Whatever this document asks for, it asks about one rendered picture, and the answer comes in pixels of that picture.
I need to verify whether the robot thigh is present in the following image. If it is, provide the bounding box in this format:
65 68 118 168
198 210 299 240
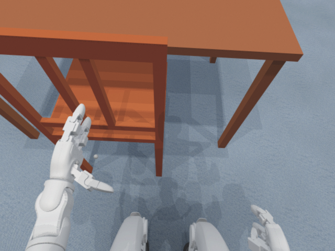
110 216 148 251
189 222 229 251

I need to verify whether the left robot forearm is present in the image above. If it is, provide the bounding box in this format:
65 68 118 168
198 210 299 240
25 178 75 251

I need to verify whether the table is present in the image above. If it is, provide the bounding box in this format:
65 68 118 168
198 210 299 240
0 0 303 148

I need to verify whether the right robot hand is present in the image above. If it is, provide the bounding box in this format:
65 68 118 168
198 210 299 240
248 204 290 251

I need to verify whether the left robot thigh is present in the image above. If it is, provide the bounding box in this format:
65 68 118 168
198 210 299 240
110 216 148 251

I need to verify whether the left robot hand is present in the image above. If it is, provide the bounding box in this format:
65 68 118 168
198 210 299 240
50 104 114 193

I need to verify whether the right robot thigh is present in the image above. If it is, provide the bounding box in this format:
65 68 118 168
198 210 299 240
189 222 229 251

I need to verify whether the chair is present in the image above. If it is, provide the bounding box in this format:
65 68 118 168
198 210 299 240
0 27 168 177

